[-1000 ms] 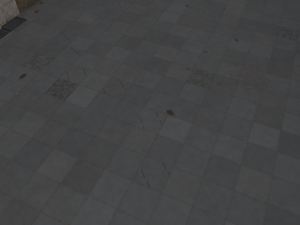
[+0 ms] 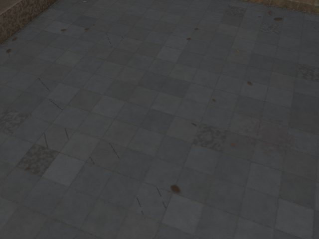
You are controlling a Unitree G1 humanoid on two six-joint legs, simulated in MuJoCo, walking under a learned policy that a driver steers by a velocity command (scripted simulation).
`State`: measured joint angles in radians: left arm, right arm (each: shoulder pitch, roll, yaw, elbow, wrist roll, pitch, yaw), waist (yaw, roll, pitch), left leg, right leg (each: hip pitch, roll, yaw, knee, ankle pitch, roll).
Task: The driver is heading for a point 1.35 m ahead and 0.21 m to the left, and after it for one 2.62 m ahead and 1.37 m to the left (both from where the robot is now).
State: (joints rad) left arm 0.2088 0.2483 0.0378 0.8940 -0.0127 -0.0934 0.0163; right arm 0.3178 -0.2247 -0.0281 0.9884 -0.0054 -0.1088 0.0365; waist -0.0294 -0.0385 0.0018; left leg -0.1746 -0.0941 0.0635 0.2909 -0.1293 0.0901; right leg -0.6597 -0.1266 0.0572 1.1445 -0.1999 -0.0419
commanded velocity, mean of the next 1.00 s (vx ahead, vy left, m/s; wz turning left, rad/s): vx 0.50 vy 0.00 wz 0.00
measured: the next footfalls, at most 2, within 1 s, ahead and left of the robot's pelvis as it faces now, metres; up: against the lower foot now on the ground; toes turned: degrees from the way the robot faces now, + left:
right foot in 0.30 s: +0.34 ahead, -0.17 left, +0.00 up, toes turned -2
left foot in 0.86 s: +0.65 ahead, +0.07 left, +0.00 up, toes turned +3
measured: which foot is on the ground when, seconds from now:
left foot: down 0.00-0.32, up 0.34-0.84, down 0.86-1.00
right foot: up 0.00-0.28, down 0.30-0.88, up 0.90-1.00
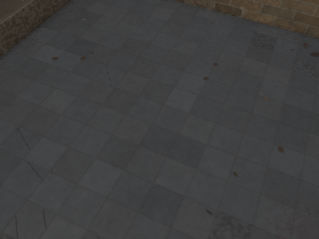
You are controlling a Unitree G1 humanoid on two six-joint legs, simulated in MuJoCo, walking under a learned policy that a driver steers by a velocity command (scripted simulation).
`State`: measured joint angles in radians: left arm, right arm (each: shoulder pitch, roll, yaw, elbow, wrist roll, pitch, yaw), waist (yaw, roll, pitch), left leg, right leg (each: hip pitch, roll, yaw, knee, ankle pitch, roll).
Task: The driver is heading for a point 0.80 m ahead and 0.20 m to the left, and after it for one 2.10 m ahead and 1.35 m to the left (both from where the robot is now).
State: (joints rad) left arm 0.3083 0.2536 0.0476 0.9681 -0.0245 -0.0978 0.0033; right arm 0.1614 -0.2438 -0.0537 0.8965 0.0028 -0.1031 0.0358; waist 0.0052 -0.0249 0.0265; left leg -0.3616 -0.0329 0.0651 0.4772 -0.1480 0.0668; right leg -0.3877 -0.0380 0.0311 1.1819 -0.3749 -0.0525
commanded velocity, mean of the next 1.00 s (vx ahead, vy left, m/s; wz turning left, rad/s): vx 0.22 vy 0.00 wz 0.21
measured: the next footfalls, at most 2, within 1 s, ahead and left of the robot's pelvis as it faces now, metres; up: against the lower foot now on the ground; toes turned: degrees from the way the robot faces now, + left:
right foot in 0.40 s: +0.40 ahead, -0.14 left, +0.00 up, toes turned -2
left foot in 0.88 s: +0.29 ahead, +0.09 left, +0.00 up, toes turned +15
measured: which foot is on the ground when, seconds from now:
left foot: down 0.00-0.42, up 0.44-0.86, down 0.88-1.00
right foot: up 0.00-0.38, down 0.40-0.88, up 0.90-1.00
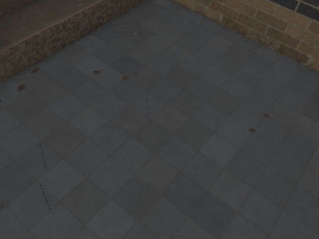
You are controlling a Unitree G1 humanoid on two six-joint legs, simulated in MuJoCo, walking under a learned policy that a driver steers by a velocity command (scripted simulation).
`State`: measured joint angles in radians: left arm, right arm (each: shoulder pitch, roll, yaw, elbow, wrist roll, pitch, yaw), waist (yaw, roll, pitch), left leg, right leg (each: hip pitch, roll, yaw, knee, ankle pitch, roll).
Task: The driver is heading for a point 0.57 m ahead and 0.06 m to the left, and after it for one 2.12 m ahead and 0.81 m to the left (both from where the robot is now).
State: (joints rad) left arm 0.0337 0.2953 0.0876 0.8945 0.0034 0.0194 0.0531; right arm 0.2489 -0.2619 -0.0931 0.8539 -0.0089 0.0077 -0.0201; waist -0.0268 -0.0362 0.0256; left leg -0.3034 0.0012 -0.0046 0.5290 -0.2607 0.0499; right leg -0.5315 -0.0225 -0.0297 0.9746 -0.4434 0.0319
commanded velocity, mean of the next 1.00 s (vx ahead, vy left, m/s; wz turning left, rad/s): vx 0.17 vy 0.00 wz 0.28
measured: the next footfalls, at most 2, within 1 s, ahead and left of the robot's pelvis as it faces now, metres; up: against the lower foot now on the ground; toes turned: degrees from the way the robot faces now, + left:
right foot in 0.40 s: +0.09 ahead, -0.13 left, +0.00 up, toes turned +16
left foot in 0.78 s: +0.06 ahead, +0.12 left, +0.00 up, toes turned +14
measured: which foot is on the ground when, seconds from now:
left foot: down 0.00-0.40, up 0.42-0.76, down 0.78-1.00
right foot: up 0.00-0.38, down 0.40-0.78, up 0.80-1.00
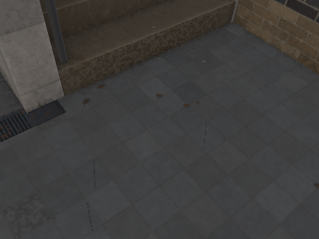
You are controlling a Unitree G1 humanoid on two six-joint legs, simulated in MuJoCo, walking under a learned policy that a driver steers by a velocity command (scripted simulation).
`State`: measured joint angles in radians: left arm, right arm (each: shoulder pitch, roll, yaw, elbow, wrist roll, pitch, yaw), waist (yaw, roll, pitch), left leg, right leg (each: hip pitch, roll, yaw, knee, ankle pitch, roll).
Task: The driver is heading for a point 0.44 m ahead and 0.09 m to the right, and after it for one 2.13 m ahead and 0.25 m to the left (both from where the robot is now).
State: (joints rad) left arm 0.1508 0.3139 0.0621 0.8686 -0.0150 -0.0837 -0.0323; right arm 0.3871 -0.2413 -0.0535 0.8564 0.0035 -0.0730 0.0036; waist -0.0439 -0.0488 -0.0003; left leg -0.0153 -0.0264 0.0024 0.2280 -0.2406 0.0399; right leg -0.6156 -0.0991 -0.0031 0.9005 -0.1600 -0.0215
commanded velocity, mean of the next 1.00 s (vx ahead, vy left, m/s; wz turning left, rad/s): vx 0.49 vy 0.00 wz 0.01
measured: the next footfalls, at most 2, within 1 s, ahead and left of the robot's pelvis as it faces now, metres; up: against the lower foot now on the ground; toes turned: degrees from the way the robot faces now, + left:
right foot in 0.22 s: +0.31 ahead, -0.15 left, +0.00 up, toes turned -2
left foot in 0.78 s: +0.62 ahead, +0.09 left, +0.00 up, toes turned +2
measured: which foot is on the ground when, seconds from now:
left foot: down 0.00-0.24, up 0.26-0.76, down 0.78-1.00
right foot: up 0.00-0.20, down 0.22-0.80, up 0.82-1.00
